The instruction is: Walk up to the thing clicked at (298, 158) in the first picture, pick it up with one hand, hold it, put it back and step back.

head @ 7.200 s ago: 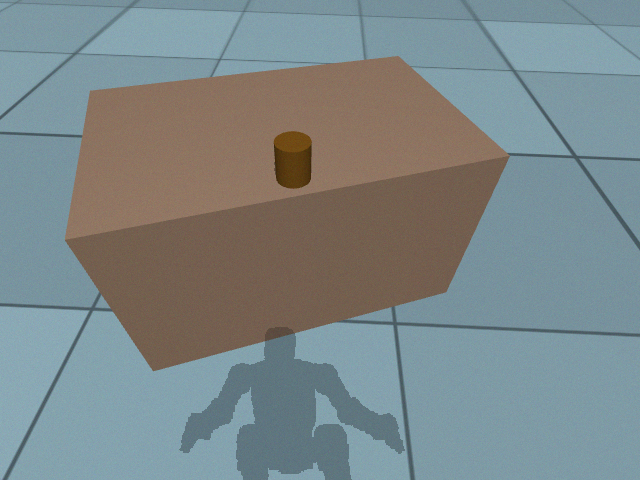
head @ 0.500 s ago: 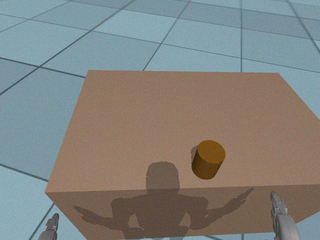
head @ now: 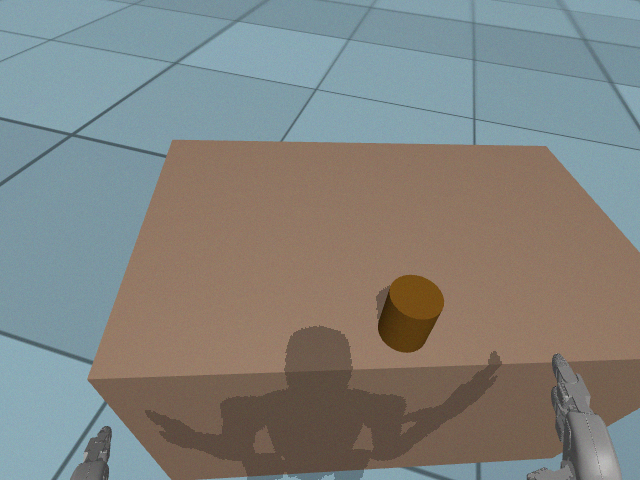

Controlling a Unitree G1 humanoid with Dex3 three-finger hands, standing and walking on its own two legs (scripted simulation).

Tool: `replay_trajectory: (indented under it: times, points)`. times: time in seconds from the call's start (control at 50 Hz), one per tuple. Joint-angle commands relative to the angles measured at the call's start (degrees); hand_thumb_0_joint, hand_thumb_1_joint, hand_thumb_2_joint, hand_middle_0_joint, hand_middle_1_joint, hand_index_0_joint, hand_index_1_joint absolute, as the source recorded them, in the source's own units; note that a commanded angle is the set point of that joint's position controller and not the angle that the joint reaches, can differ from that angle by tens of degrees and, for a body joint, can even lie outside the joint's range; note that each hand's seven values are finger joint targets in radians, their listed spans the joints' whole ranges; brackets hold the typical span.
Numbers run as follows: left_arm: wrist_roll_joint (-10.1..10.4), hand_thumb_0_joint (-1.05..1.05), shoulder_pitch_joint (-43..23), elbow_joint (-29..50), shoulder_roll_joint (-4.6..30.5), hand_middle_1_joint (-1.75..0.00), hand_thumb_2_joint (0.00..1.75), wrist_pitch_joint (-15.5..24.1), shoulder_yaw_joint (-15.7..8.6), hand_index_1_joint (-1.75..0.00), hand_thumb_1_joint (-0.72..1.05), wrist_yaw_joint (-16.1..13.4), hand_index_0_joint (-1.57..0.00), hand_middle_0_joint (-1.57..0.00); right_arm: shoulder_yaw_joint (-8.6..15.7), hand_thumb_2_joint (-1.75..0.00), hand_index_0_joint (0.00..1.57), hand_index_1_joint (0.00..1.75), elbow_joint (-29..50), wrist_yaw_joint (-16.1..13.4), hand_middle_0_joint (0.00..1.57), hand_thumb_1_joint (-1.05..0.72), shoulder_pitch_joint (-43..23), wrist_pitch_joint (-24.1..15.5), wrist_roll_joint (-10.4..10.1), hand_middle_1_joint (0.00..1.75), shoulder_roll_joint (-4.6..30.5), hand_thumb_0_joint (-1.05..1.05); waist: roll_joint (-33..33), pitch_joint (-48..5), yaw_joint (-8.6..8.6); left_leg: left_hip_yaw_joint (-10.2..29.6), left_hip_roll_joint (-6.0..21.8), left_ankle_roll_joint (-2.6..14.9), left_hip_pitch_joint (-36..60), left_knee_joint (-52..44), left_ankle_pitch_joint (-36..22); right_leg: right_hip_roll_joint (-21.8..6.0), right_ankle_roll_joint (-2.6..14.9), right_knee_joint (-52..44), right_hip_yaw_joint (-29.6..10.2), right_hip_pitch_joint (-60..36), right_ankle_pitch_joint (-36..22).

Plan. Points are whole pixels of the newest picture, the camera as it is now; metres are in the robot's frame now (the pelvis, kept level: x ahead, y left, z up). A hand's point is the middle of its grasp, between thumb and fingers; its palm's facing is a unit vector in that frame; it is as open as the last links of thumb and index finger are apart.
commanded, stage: rise first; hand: right
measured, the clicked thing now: (408, 314) +0.41 -0.18 -0.08
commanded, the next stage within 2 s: go down in 0.18 s
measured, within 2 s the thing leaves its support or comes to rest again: neither
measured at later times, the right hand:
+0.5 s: hand (542, 430) +0.18 -0.26 +0.03, palm faces +0.31 +0.89 -0.33, open 17.4 cm
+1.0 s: hand (565, 354) +0.27 -0.32 +0.05, palm faces +0.19 +0.98 -0.08, open 17.7 cm
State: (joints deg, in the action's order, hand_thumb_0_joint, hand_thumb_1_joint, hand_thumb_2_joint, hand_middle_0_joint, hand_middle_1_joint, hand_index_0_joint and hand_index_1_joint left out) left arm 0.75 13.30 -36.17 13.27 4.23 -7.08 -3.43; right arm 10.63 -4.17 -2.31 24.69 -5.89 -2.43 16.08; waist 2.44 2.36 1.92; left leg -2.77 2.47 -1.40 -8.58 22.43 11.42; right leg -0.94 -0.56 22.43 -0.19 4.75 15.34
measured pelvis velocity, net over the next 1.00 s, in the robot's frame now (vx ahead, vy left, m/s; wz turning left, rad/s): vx -0.01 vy -0.01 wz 0.00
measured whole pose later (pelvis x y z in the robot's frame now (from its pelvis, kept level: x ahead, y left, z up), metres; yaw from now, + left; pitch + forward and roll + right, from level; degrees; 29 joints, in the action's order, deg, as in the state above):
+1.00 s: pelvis -0.01 -0.01 -0.01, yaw +0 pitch +3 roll +1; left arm 0.9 11.3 -40.8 13.2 8.5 -1.7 -8.3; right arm 28.4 -33.5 24.2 -2.9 -15.9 -16.5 26.2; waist 0.0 -0.7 -0.4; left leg -2.6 2.6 -1.8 -18.3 28.3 12.8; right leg -0.9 -0.1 30.9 -0.3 15.6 18.2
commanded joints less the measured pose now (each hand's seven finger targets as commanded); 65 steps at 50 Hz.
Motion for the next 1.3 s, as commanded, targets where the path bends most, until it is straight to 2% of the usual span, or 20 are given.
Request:
replay_trajectory:
  times: [0.0,0.24,0.26,0.28,0.3,0.32,0.34,0.36,0.38,0.48,0.56,0.64,0.66,0.68,0.72,0.82,0.98,1.14,1.24,1.28]
  points:
    - [0.23,0.0,-4.26,6.71,6.81,-0.06,0.07,3.57,-2.71,-0.06,-0.55,-0.22,-0.05,-0.06,5.84,-0.05,0.05,0.06,12.88,-0.65,0.05,0.54,-4.31,-4.71,-0.14,0.06,10.19,0.0,0.49,-4.61,0.34,-1.92,-1.51,1.52,3.89,-1.87,-9.65,0.93,0.91,-3.3,2.07,3.02,-13.62]
    - [0.26,0.0,-4.82,6.47,7.36,-0.06,0.0,4.38,-3.27,-0.04,-0.49,0.11,-0.07,-0.06,6.6,-0.08,0.04,0.06,12.24,-0.2,0.03,0.51,-1.25,-6.49,-0.31,0.06,9.87,0.0,-1.04,-4.33,0.52,-2.04,-1.47,1.44,3.48,-2.46,-7.13,1.24,1.11,-3.49,2.11,4.34,-11.06]
    - [-1.3,0.0,-7.98,5.83,5.39,-0.06,0.08,4.67,-0.57,-0.07,-0.57,0.97,-0.05,-0.06,6.65,-0.06,0.05,0.06,19.36,0.27,0.05,0.51,-4.92,-8.49,-0.58,0.06,6.78,0.0,-0.37,-8.19,0.25,-1.64,-1.93,1.16,2.9,-1.07,-7.69,1.14,1.01,-2.26,1.06,4.15,-10.84]
    - [0.35,0.0,-5.98,5.9,9.88,-0.06,0.0,4.67,-5.59,-0.04,-0.49,-0.22,-0.07,-0.06,9.56,-0.08,0.04,0.06,8.69,-0.5,0.03,0.49,-1.83,-7.16,-0.07,0.06,12.99,0.0,-2.01,-3.22,0.45,-2.02,-1.52,1.46,3.05,-2.33,-6.1,1.11,1.11,-3.53,1.93,4.92,-10.09]
    - [-1.35,0.0,-10.04,6.25,7.39,-0.06,0.08,4.89,-1.93,-0.07,-0.57,0.61,-0.05,-0.06,7.45,-0.06,0.05,0.06,19.37,0.19,0.05,0.51,-5.68,-9.02,-0.32,0.06,8.28,0.0,0.31,-8.05,0.11,-1.51,-1.87,1.18,2.52,-1.1,-6.99,1.13,0.9,-2.39,1.01,4.14,-10.08]
    - [0.08,0.0,-5.81,5.5,9.16,-0.06,0.01,4.85,-4.96,-0.04,-0.5,-0.2,-0.07,-0.06,10.08,-0.08,0.04,0.06,10.73,-0.52,0.03,0.46,-3.55,-7.94,-0.1,0.06,13.38,0.0,-1.61,-3.97,0.44,-2.03,-1.47,1.42,3.08,-2.29,-6.17,1.22,1.18,-3.4,1.72,4.83,-10.12]
    - [-1.42,0.0,-7.19,3.37,5.59,-0.05,0.04,4.68,-0.87,-0.05,-0.53,0.8,-0.05,-0.05,7.05,-0.05,0.04,0.06,16.63,0.37,0.03,0.54,-4.52,-9.43,-0.45,0.06,6.87,0.0,-1.87,-5.18,-0.39,-1.75,-2.11,1.1,1.29,-1.08,-5.68,0.98,1.11,-2.28,0.76,5.24,-8.63]
    - [-1.36,0.0,-10.24,9.13,8.86,-0.05,0.04,5.54,-3.86,-0.05,-0.54,0.41,-0.05,-0.05,9.53,-0.06,0.04,0.06,18.91,0.36,0.03,0.56,-8.16,-10.43,-0.6,0.06,9.33,0.0,-1.17,-10.54,-0.37,-1.36,-1.84,0.95,3.19,-0.77,-7.38,1.22,1.08,-1.72,1.0,3.29,-10.21]
    - [-1.29,0.0,-7.95,5.2,10.51,-0.05,0.04,5.03,-5.17,-0.05,-0.53,-0.17,-0.05,-0.05,10.72,-0.06,0.04,0.06,10.85,0.41,0.02,0.58,-5.81,-9.67,-0.82,0.06,10.04,0.0,-3.63,-5.97,-1.36,-1.47,-2.04,0.86,0.94,-1.18,-5.49,1.13,1.4,-1.95,0.8,5.12,-8.07]
    - [-0.98,0.0,-7.65,5.09,10.14,-0.05,0.04,4.85,-5.12,-0.05,-0.54,-0.88,-0.05,-0.05,14.36,-0.06,0.04,0.06,6.53,4.05,0.02,0.59,-15.32,-11.19,-3.34,0.06,13.06,0.0,-4.36,-5.47,-2.61,-0.72,-1.23,0.56,-0.67,-1.95,-2.81,1.67,1.81,-1.49,0.68,5.88,-4.6]
    - [-0.13,0.0,-6.61,-0.79,4.77,-0.05,0.04,4.78,-0.25,-0.04,-0.54,-1.8,-0.05,-0.05,16.98,-0.05,0.04,0.06,-0.48,9.22,0.03,0.59,-21.46,-12.49,-6.38,0.06,16.6,0.0,-1.55,-4.86,-1.87,0.07,-0.83,0.54,-1.28,-1.05,-4.64,2.15,1.73,-0.23,0.44,7.38,-5.94]
    - [0.32,0.0,-8.42,0.8,4.82,-0.05,0.03,5.59,2.31,-0.04,-0.54,-2.75,-0.05,-0.05,18.81,-0.05,0.04,0.06,-4.96,15.9,0.03,0.58,-27.94,-12.82,-9.83,0.06,19.38,0.0,1.7,-10.35,-1.75,0.21,-0.71,0.79,-0.51,1.57,-9.17,1.92,1.28,1.69,0.15,7.26,-10.04]
    - [0.32,0.0,-9.86,3.96,8.05,-0.05,0.03,5.97,0.41,-0.04,-0.53,-3.45,-0.05,-0.05,20.43,-0.05,0.04,0.06,-6.09,17.16,0.03,0.6,-29.39,-12.73,-10.55,0.06,21.68,0.0,0.42,-13.35,-1.53,-0.03,-0.79,0.84,0.84,1.85,-10.85,1.78,1.27,1.89,-0.08,6.88,-11.84]
    - [0.51,0.0,-6.99,-1.86,3.98,-0.05,0.04,5.33,3.81,-0.04,-0.54,-3.29,-0.05,-0.05,19.53,-0.05,0.04,0.05,-10.85,18.61,0.03,0.59,-27.48,-12.16,-11.15,0.05,20.4,0.0,1.04,-10.46,-1.03,-0.2,-0.83,0.95,-0.56,2.49,-11.09,1.87,1.25,2.49,-0.02,8.45,-12.21]
    - [0.47,0.0,-8.15,2.72,9.59,-0.05,0.03,6.17,-0.01,-0.04,-0.53,-4.3,-0.06,-0.05,22.09,-0.05,0.04,0.05,-11.62,20.79,0.03,0.58,-31.67,-12.43,-12.54,0.05,24.11,0.0,-0.39,-13.44,-2.04,-0.5,-1.08,0.93,0.02,2.72,-12.08,1.45,1.18,2.41,-0.4,7.33,-13.19]
    - [0.69,0.0,-8.5,3.14,10.55,-0.05,0.04,7.03,-0.29,-0.05,-0.55,-4.83,-0.05,-0.05,22.32,-0.06,0.04,0.06,-17.8,24.89,0.02,0.61,-35.39,-12.93,-14.88,0.06,24.86,0.0,0.88,-12.34,-1.81,-1.17,-1.8,1.65,-2.42,3.46,-8.35,0.5,0.72,2.28,-1.06,9.06,-11.44]
    - [0.05,0.0,-5.25,3.74,7.79,-0.06,0.04,7.83,3.42,-0.05,-0.54,-5.75,-0.06,-0.05,22.77,-0.05,0.04,0.05,-17.23,27.23,0.03,0.55,-38.53,-14.31,-15.69,0.05,26.94,0.0,3.73,-17.74,-0.7,-0.78,-2.32,2.02,-1.52,5.65,-13.21,0.21,0.04,5.12,-1.17,7.85,-20.78]
    - [0.09,0.0,-4.04,5.12,10.04,-0.06,0.04,8.36,1.2,-0.06,-0.55,-6.83,-0.06,-0.05,24.55,-0.05,0.05,0.05,-19.03,27.92,0.04,0.5,-43.56,-14.76,-16.31,0.05,30.04,0.0,3.36,-16.7,-3.01,-0.48,-2.25,1.97,-3.16,5.4,-11.7,0.21,0.33,5.6,-1.14,9.39,-17.1]
    - [0.55,0.0,-5.34,2.91,5.89,-0.06,0.05,9.46,5.63,-0.06,-0.55,-6.93,-0.06,-0.05,24.04,-0.05,0.05,0.05,-23.56,31.08,0.04,0.53,-49.03,-14.66,-17.89,0.05,30.06,0.0,3.51,-14.89,-3.47,-0.26,-1.98,1.83,-5.62,6.04,-9.07,0.27,0.75,6.1,-1.28,12.28,-12.02]
    - [0.42,0.0,-3.53,2.93,8.6,-0.06,0.04,9.81,3.77,-0.06,-0.55,-7.32,-0.05,-0.05,24.94,-0.05,0.05,0.05,-24.8,32.33,0.05,0.52,-50.4,-14.43,-17.88,0.05,33.14,0.0,4.56,-17.13,-3.97,0.0,-1.79,1.86,-5.81,6.44,-9.34,0.43,0.77,6.67,-1.37,12.17,-11.64]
